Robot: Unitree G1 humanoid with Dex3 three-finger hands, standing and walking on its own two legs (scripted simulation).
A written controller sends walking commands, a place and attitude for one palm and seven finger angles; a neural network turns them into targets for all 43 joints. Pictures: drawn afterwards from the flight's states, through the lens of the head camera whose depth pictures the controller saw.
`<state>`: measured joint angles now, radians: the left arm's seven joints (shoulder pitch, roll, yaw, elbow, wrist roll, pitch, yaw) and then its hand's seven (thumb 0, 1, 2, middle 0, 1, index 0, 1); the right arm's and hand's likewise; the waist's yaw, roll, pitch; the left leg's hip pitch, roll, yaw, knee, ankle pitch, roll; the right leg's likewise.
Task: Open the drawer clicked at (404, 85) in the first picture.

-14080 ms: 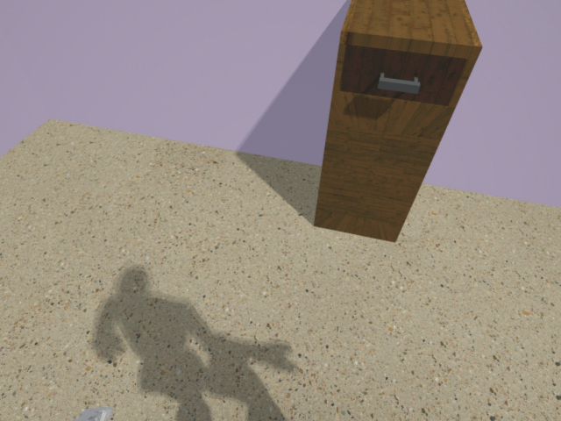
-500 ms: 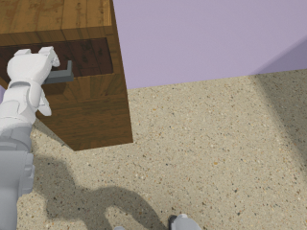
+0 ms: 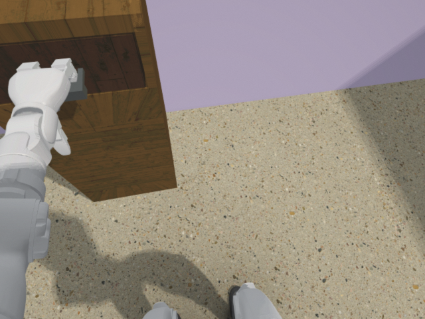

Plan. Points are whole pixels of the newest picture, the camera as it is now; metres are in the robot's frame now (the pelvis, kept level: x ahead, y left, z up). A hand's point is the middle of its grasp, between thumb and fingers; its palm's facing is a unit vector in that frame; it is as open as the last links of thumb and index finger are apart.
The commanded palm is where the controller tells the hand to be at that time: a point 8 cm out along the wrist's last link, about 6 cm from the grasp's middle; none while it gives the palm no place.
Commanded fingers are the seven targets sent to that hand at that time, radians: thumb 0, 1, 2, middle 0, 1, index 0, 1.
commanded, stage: lower the fingers behind the handle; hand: left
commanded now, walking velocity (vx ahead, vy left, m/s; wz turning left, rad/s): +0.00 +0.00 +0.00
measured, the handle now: (54, 84) +0.57 +0.26 +0.04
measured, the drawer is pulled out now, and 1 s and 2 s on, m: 0.00 0.00 0.03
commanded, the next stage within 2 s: close the thumb around the handle in 0.66 s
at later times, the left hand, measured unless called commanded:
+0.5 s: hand (60, 114) +0.51 +0.25 +0.02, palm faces -0.07 -0.01 -1.00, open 13.8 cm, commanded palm +0.50 +0.25 +0.07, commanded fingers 0.00 -0.50 0.30 -0.30 -1.20 -0.30 -1.20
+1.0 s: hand (58, 114) +0.51 +0.25 +0.02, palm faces -0.07 -0.01 -1.00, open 12.2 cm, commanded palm +0.50 +0.25 +0.07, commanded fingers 0.00 0.23 0.61 -0.35 -1.28 -0.35 -1.28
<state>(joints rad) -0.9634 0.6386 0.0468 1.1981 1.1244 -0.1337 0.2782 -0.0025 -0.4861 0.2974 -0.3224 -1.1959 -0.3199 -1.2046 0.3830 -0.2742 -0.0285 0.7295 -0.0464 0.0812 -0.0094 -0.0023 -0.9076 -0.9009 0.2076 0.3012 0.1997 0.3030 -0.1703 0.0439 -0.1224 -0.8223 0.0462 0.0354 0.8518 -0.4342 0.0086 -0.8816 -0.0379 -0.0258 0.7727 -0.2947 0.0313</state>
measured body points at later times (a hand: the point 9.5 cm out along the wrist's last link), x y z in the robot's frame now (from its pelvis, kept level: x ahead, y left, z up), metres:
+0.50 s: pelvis +0.00 +0.00 -0.01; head +0.14 +0.00 +0.42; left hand +0.51 +0.25 +0.07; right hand -0.02 -0.28 -0.13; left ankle -0.03 +0.11 -0.69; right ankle +0.03 -0.15 -0.69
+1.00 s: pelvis +0.00 +0.00 -0.01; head +0.13 +0.00 +0.42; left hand +0.51 +0.25 +0.08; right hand -0.03 -0.28 -0.13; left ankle -0.03 +0.11 -0.69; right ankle +0.03 -0.15 -0.69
